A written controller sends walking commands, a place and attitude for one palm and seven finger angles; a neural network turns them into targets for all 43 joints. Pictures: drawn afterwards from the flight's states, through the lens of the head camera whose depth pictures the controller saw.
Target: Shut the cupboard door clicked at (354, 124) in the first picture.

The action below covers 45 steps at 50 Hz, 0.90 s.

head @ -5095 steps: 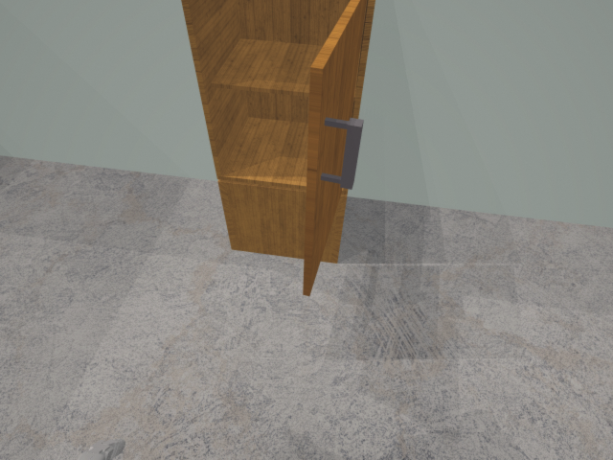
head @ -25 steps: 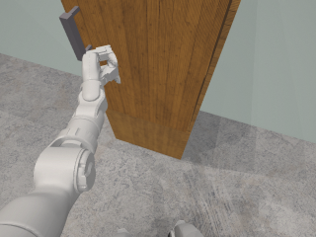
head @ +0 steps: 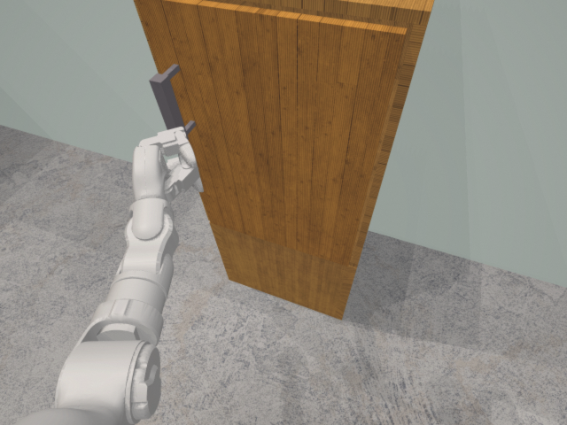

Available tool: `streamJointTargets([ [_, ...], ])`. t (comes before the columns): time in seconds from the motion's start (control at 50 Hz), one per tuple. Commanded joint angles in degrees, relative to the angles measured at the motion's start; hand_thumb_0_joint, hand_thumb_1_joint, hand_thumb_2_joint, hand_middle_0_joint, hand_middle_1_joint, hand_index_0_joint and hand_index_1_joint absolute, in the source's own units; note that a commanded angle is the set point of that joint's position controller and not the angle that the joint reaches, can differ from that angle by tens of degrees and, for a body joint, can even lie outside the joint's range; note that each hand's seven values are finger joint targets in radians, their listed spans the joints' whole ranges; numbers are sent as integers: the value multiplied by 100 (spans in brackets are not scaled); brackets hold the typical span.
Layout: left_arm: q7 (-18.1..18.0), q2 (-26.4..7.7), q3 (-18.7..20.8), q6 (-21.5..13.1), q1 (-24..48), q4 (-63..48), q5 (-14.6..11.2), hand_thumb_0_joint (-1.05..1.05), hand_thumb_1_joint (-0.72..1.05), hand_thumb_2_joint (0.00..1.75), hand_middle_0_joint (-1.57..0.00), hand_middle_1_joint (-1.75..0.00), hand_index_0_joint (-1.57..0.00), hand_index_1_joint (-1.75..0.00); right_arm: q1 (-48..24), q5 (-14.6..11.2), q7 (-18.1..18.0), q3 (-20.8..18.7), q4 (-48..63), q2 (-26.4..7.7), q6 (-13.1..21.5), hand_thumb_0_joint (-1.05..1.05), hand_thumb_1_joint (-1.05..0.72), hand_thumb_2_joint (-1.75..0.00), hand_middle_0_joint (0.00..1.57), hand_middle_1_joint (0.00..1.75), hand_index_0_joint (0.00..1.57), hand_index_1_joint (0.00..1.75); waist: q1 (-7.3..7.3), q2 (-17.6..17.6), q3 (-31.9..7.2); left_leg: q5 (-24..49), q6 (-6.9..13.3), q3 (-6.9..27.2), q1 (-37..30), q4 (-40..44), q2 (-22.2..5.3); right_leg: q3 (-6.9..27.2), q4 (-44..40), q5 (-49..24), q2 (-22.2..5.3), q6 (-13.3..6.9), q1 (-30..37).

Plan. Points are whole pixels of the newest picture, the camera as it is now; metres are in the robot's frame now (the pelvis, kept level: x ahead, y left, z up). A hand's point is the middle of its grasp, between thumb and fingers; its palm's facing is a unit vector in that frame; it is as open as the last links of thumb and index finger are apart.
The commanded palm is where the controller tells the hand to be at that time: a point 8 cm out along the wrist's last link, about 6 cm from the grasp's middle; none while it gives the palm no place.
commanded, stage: draw the hand back to the body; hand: left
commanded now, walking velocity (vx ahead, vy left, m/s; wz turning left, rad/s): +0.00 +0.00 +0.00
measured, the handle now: (177, 106) +0.64 +0.17 +0.10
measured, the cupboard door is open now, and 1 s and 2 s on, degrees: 0 0 0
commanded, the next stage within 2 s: step back with the hand held close in 1.32 s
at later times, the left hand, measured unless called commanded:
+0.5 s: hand (88, 270) +0.28 +0.20 +0.15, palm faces +0.19 -0.96 -0.20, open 3.3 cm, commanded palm +0.24 +0.24 +0.17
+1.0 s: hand out of the picture +0.17 +0.30 +0.19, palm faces +0.52 -0.75 -0.42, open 6.6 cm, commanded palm +0.13 +0.33 +0.21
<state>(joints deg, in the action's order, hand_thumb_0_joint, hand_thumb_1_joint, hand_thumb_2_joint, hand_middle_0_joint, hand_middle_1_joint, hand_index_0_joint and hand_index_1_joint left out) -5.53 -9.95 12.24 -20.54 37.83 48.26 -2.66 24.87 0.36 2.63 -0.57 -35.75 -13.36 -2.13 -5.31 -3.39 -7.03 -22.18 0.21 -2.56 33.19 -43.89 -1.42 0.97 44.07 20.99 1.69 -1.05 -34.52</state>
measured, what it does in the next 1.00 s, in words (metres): stands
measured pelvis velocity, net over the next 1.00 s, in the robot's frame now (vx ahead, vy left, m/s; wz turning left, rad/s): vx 0.00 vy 0.02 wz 0.06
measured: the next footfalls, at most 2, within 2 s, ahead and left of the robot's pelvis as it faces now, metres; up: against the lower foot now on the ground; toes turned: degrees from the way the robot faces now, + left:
none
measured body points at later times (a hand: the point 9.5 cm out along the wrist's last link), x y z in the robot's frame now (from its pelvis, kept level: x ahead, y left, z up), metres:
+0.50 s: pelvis -0.01 +0.01 +0.03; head -0.04 -0.01 +0.48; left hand +0.26 +0.25 +0.16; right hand +0.20 -0.20 -0.04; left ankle -0.01 +0.12 -0.71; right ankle +0.00 -0.11 -0.71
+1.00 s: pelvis +0.00 +0.02 +0.03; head -0.03 -0.01 +0.48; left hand +0.13 +0.34 +0.22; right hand +0.20 -0.19 -0.05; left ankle -0.01 +0.12 -0.71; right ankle +0.00 -0.11 -0.71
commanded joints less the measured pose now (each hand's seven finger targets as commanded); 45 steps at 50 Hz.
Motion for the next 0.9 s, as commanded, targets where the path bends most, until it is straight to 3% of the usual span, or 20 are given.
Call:
streamJointTargets([
  [0.0, 536, -462, -415, 310, 1924, -2084, -515, 0, 90, 90, -130, -150, -130, -150, -303, -259, -209, -341, 766, -815, 290, 0, -90, -90, 20, 30, 20, 30, 32, 532, -1770, 1485, 187, -62, -1188, 631, 207, -156, -953, -2437, 69, 80, 1636],
  [0.06, 668, -520, -472, 664, 1849, -2676, -744, 0, 90, 90, -130, -150, -130, -150, -612, -320, -374, -276, 753, -791, 392, 0, -90, -90, 20, 30, 20, 30, 93, 544, -1344, 1167, 211, 43, -1336, 849, 199, -179, -1209, -1843, 58, 63, 1605],
  [0.08, 670, -484, -579, 655, 1850, -3153, -746, 0, 90, 90, -130, -150, -130, -150, -728, -342, -409, -244, 810, -761, 450, 0, -90, -90, 20, 30, 20, 30, 129, 209, -1306, 1187, 211, 44, -1498, 904, 206, -190, -1221, -1751, 43, 42, 1600],
  [0.12, 636, -596, -505, 639, 1421, -3451, -694, 0, 90, 90, -130, -150, -130, -150, -884, -322, -444, -196, 796, -719, 577, 0, -90, -90, 20, 30, 20, 30, 259, 56, -1325, 1258, 195, 130, -1698, 981, 197, -254, -1166, -1690, 48, 2, 1605],
  [0.18, 638, -749, -391, 703, 549, -3700, -665, 0, 90, 90, -122, -141, -122, -141, -1094, -326, -453, -135, 864, -718, 673, 0, -90, -90, 20, 30, 20, 30, 426, 353, -1103, 1207, 173, 179, -1696, 1143, 184, -311, -1208, -1503, 29, -12, 1728],
  [0.2, 666, -770, -327, 793, 256, -3718, -690, 0, 90, 90, -119, -138, -119, -138, -1262, -341, -448, -103, 913, -700, 693, 0, -90, -90, 20, 30, 20, 30, 499, 269, -971, 1059, 158, 169, -1653, 1227, 195, -295, -1243, -1353, 3, -11, 1724],
  [0.22, 708, -760, -321, 929, -18, -3693, -724, 0, 90, 90, -116, -135, -116, -135, -1377, -366, -453, -82, 948, -711, 687, 0, -90, -90, 20, 30, 20, 30, 530, 516, -807, 927, 163, 160, -1592, 1281, 197, -295, -1320, -1203, -10, 0, 1742],
  [0.24, 549, -874, -787, 870, -273, -4206, -312, 0, 90, 90, -113, -132, -113, -132, -1537, -354, -521, -83, 1053, -549, 568, 0, -90, -90, 20, 30, 20, 30, 430, 651, -596, 911, 167, 152, -1727, 1556, 233, -81, -1614, -1050, -121, 28, 1893],
  [0.26, 446, -995, -548, 903, -681, -4268, -303, 0, 90, 90, -111, -129, -111, -129, -1633, -343, -573, -92, 1087, -572, 504, 0, -90, -90, 20, 30, 20, 30, 482, 734, -434, 848, 167, 164, -1750, 1636, 197, -84, -1734, -896, -136, 31, 1957],
  [0.28, 435, -981, -554, 959, -1042, -4330, -321, 0, 90, 90, -108, -126, -108, -126, -1718, -355, -602, -70, 1140, -580, 469, 0, -90, -90, 20, 30, 20, 30, 526, 846, -279, 827, 182, 169, -1730, 1679, 196, -79, -1831, -830, -146, 41, 1986],
  [0.38, 326, -1375, -231, 1141, -1728, -5327, -241, 0, 90, 90, -94, -111, -94, -111, -1979, -311, -702, 39, 1200, -532, 316, 0, -90, -90, 20, 30, 20, 30, 610, 537, -179, 1110, 180, 196, -2158, 1974, 140, -108, -2096, -1132, -168, 17, 2429],
  [0.44, 261, -1340, -301, 1176, -1817, -6127, -174, 0, 90, 90, -86, -102, -86, -102, -2081, -282, -706, 125, 1224, -460, 358, 0, -90, -90, 20, 30, 20, 30, 585, -92, -217, 1208, 120, 238, -2503, 2156, 131, -174, -2198, -1158, -155, -26, 2529],
  [0.52, 158, -1295, -355, 1258, -2421, -6860, -131, 0, 90, 90, -75, -90, -75, -90, -2128, -206, -724, 163, 1187, -471, 523, 0, -90, -90, 20, 30, 20, 30, 591, -297, -195, 1463, 98, 315, -2804, 2313, 112, -260, -2300, -1351, -122, -43, 2672],
  [0.6, 98, -1391, -119, 1336, -3326, -7106, -118, 0, 90, 90, -64, -78, -64, -78, -2144, -160, -724, 163, 1130, -492, 605, 0, -90, -90, 20, 30, 20, 30, 662, 111, -76, 1694, 85, 358, -2815, 2418, 92, -311, -2357, -1506, -115, -30, 2857],
  [0.68, 60, -1670, 452, 1388, -4385, -7107, -145, 0, 90, 90, -53, -66, -53, -66, -2211, -118, -714, 127, 1058, -524, 597, 0, -90, -90, 20, 30, 20, 30, 798, 363, 156, 1796, 83, 324, -2636, 2440, 104, -324, -2422, -1596, -127, -13, 2989],
  [0.84, -18, -2082, 1289, 1294, -5418, -8029, -168, 0, 90, 90, -31, -42, -31, -42, -2254, -117, -690, 64, 1048, -440, 701, 0, -90, -90, 20, 30, 20, 30, 896, -198, 163, 1947, 34, 285, -2556, 2391, 102, -328, -2383, -1661, -181, -2, 3110],
  [0.88, -51, -2234, 1522, 1295, -5778, -8136, -173, 0, 90, 90, -25, -36, -25, -36, -2248, -109, -709, 33, 1031, -482, 774, 0, -90, -90, 20, 30, 20, 30, 935, -143, 226, 2013, 48, 282, -2531, 2358, 86, -324, -2429, -1699, -160, 5, 3089],
])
